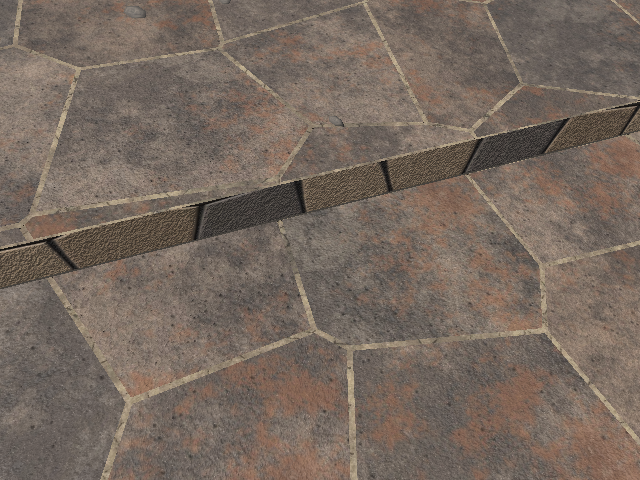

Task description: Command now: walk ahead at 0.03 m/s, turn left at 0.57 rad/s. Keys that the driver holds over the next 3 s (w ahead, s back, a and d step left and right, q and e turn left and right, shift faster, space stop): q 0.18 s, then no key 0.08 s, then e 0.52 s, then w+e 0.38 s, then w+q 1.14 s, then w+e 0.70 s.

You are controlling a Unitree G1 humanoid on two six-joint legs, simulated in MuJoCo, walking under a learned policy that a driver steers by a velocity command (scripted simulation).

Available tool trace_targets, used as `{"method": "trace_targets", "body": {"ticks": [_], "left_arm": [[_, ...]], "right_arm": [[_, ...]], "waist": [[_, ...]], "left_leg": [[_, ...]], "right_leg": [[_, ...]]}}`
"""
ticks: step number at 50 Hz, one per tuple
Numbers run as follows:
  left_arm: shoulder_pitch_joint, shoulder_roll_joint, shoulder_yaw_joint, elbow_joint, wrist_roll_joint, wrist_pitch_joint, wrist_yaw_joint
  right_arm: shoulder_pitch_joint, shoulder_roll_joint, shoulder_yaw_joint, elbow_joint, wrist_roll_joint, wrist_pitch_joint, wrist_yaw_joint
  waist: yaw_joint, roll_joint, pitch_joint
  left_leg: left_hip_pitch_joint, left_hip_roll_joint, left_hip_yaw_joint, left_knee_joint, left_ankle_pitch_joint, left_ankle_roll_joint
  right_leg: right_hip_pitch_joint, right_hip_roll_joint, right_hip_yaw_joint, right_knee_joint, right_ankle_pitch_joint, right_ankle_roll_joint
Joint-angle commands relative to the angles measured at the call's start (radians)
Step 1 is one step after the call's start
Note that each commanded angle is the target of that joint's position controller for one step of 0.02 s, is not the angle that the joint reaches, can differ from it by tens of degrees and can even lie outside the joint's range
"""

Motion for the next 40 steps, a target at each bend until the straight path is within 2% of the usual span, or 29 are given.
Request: {"method": "trace_targets", "body": {"ticks": [1,4,7,9,13,15,16,17,18,19,20,21,22,25,28,32,34,35,36,37,38,39,40], "left_arm": [[0.036,0.084,0.024,-0.053,0.002,-0.006,-0.005],[0.005,0.061,0.016,-0.074,-0.005,0.003,0.000],[-0.030,0.063,0.012,-0.095,-0.006,0.004,0.004],[-0.039,0.063,0.010,-0.106,-0.011,-0.002,0.007],[0.019,0.063,0.006,-0.099,-0.024,-0.014,0.014],[0.095,0.041,-0.001,-0.073,-0.021,-0.023,0.018],[0.080,0.056,-0.003,-0.077,-0.010,-0.032,0.022],[0.047,0.091,-0.009,-0.099,0.011,-0.042,0.023],[-0.034,0.116,-0.012,-0.109,0.013,-0.045,0.012],[-0.072,0.065,-0.025,-0.106,0.008,-0.052,0.001],[-0.105,0.048,-0.032,-0.100,-0.004,-0.058,-0.006],[-0.105,0.075,-0.023,-0.094,-0.007,-0.057,-0.008],[-0.079,0.118,-0.008,-0.086,-0.015,-0.056,-0.006],[0.031,0.162,0.018,-0.055,-0.024,-0.047,-0.010],[0.071,0.163,0.035,-0.035,-0.020,-0.032,-0.009],[0.016,0.160,0.052,-0.034,-0.020,-0.012,-0.016],[-0.058,0.155,0.057,-0.049,-0.027,0.000,-0.021],[-0.059,0.126,0.050,-0.061,-0.031,-0.001,-0.022],[-0.033,0.061,0.035,-0.080,-0.038,-0.005,-0.023],[-0.026,0.115,0.049,-0.073,-0.014,-0.003,-0.013],[-0.012,0.153,0.060,-0.054,0.000,0.001,-0.012],[0.017,0.147,0.064,-0.028,-0.001,0.008,-0.018],[0.046,0.144,0.063,-0.012,-0.002,0.015,-0.027]], "right_arm": [[-0.008,-0.142,-0.037,-0.065,0.007,-0.012,-0.003],[0.031,-0.165,-0.047,-0.057,0.002,-0.016,0.000],[0.050,-0.172,-0.051,-0.056,-0.006,-0.010,0.001],[0.046,-0.181,-0.056,-0.059,-0.010,-0.006,0.005],[0.007,-0.167,-0.051,-0.060,-0.015,-0.002,0.012],[-0.022,-0.141,-0.038,-0.053,-0.002,0.002,0.005],[0.004,-0.103,-0.024,-0.044,0.001,-0.001,-0.002],[0.067,-0.023,0.001,-0.035,-0.003,-0.006,-0.006],[0.028,-0.074,-0.011,-0.035,-0.007,-0.002,-0.012],[0.027,-0.088,-0.012,-0.015,-0.017,0.001,-0.011],[0.030,-0.076,-0.008,0.002,-0.013,-0.001,-0.006],[0.015,-0.077,-0.007,0.009,-0.010,-0.006,-0.006],[0.003,-0.089,-0.011,0.007,-0.013,-0.009,-0.007],[-0.021,-0.095,-0.010,0.010,0.003,-0.016,-0.023],[-0.049,-0.082,-0.006,-0.002,0.015,-0.019,-0.040],[-0.017,-0.070,0.001,0.000,0.020,-0.029,-0.045],[0.060,-0.069,0.001,0.023,0.013,-0.036,-0.051],[0.078,-0.122,-0.011,0.026,0.000,-0.039,-0.058],[0.060,-0.217,-0.029,0.009,-0.019,-0.037,-0.064],[0.006,-0.245,-0.036,-0.004,-0.025,-0.030,-0.056],[-0.013,-0.175,-0.017,-0.017,-0.023,-0.034,-0.049],[-0.062,-0.123,-0.001,-0.025,-0.015,-0.036,-0.045],[-0.075,-0.109,0.005,-0.032,-0.020,-0.038,-0.043]], "waist": [[0.008,0.125,-0.125],[-0.015,0.135,-0.113],[-0.037,0.159,-0.099],[-0.041,0.159,-0.099],[-0.024,0.177,-0.122],[0.019,0.157,-0.129],[0.007,0.093,-0.119],[-0.033,-0.104,-0.141],[-0.036,-0.165,-0.054],[-0.053,-0.106,-0.026],[-0.069,-0.104,-0.018],[-0.060,-0.119,-0.014],[-0.045,-0.144,-0.021],[0.005,-0.120,-0.067],[0.025,-0.119,-0.086],[-0.002,-0.104,-0.114],[-0.052,-0.090,-0.121],[-0.048,-0.026,-0.122],[-0.029,0.189,-0.107],[-0.029,0.258,-0.060],[-0.004,0.157,-0.037],[0.029,0.109,-0.020],[0.038,0.119,-0.034]], "left_leg": [[0.153,0.217,-0.259,-0.181,0.402,0.160],[0.175,0.218,-0.314,-0.192,0.280,0.168],[0.156,0.216,-0.376,-0.202,0.148,0.177],[0.130,0.208,-0.408,-0.194,0.128,0.175],[0.082,0.194,-0.435,-0.167,0.197,0.140],[0.024,0.163,-0.407,-0.130,0.148,0.086],[-0.030,0.122,-0.376,-0.097,0.034,0.032],[-0.073,0.022,-0.256,0.061,-0.162,-0.021],[-0.036,-0.061,-0.135,0.084,-0.268,-0.043],[0.056,-0.007,-0.136,0.130,-0.220,-0.054],[0.086,-0.003,-0.107,0.100,-0.147,-0.057],[0.084,-0.013,-0.081,0.079,-0.108,-0.064],[0.052,-0.023,-0.059,0.073,-0.105,-0.069],[-0.048,-0.035,-0.036,0.091,-0.205,-0.087],[-0.103,-0.032,-0.042,0.135,-0.252,-0.091],[-0.014,-0.037,-0.047,0.054,-0.214,-0.071],[0.161,-0.033,-0.033,-0.148,-0.069,-0.049],[0.271,0.057,-0.116,-0.232,-0.068,-0.023],[0.340,0.300,-0.364,-0.314,-0.061,0.060],[0.194,0.442,-0.440,-0.300,0.130,0.176],[0.138,0.429,-0.393,-0.282,0.251,0.205],[0.113,0.363,-0.290,-0.262,0.294,0.177],[0.140,0.298,-0.216,-0.272,0.168,0.133]], "right_leg": [[-0.062,0.012,0.049,0.044,0.055,0.005],[-0.075,0.020,0.063,-0.056,0.050,0.011],[-0.048,0.034,0.074,-0.151,0.037,0.006],[-0.001,0.050,0.074,-0.211,0.027,-0.001],[0.159,0.077,0.050,-0.365,0.024,-0.033],[0.314,0.072,0.027,-0.600,0.162,-0.061],[0.376,0.005,0.107,-0.717,0.192,-0.081],[0.411,-0.224,0.377,-0.847,0.138,-0.122],[0.185,-0.314,0.497,-0.868,0.221,-0.218],[0.125,-0.272,0.451,-0.868,0.237,-0.233],[0.125,-0.203,0.379,-0.841,0.259,-0.203],[0.161,-0.144,0.330,-0.803,0.316,-0.174],[0.226,-0.121,0.322,-0.761,0.412,-0.169],[0.403,-0.139,0.386,-0.677,0.641,-0.207],[0.465,-0.159,0.463,-0.662,0.698,-0.239],[0.409,-0.126,0.494,-0.662,0.647,-0.222],[0.279,-0.067,0.460,-0.632,0.521,-0.161],[0.150,-0.011,0.416,-0.578,0.359,-0.106],[-0.024,0.119,0.257,-0.395,0.092,-0.050],[-0.057,0.159,0.116,-0.180,-0.139,-0.037],[-0.025,0.107,0.139,-0.029,-0.123,-0.038],[-0.008,0.100,0.139,0.042,-0.066,-0.037],[-0.019,0.088,0.127,0.072,0.006,-0.034]]}}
